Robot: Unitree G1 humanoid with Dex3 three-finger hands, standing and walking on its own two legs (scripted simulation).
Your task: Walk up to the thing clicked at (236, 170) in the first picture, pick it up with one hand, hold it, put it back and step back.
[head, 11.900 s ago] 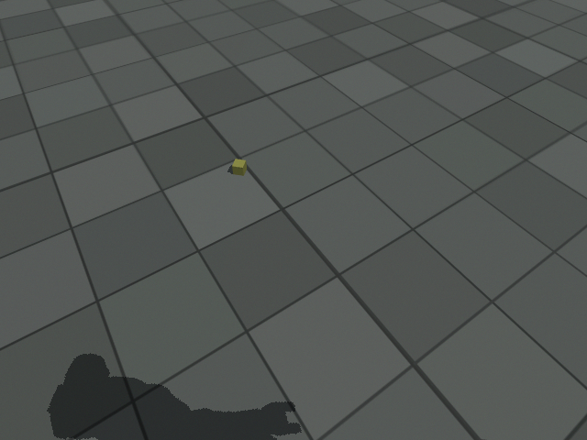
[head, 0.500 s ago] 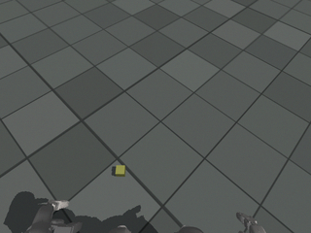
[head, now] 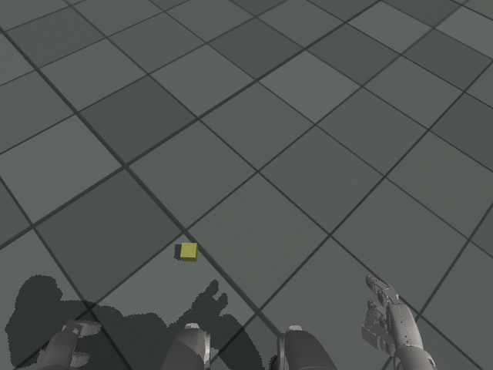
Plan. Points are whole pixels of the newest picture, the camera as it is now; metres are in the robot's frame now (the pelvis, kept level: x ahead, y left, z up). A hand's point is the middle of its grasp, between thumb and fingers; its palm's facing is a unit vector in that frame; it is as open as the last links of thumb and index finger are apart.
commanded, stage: rise first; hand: left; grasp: from above
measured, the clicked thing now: (189, 252) +0.49 +0.18 -0.66
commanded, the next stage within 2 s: none
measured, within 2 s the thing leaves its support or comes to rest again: neither
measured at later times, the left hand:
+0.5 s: hand (120, 322) +0.22 +0.27 -0.29, palm faces -0.44 -0.58 -0.69, open 13.7 cm
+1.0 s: hand (143, 277) +0.35 +0.27 -0.44, palm faces -0.48 -0.15 -0.86, open 14.1 cm
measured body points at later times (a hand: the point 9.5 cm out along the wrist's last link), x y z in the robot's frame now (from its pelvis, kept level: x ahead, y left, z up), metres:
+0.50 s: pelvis -0.05 +0.00 -0.15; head +0.13 +0.01 +0.27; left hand +0.24 +0.30 -0.25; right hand +0.14 -0.28 -0.25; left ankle +0.01 +0.12 -0.66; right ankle +0.00 -0.14 -0.66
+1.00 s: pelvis -0.09 +0.00 -0.30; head +0.13 +0.03 +0.09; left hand +0.37 +0.28 -0.39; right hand -0.03 -0.29 -0.41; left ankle +0.01 +0.12 -0.66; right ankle +0.00 -0.14 -0.66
